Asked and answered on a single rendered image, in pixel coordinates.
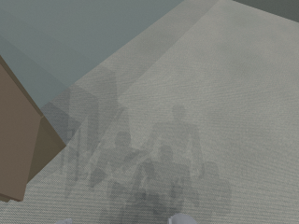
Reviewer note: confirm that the robot right thigh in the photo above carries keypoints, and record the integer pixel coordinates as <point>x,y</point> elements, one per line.
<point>181,219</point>

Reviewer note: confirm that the cupboard door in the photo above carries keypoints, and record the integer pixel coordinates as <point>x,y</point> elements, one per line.
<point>19,124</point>

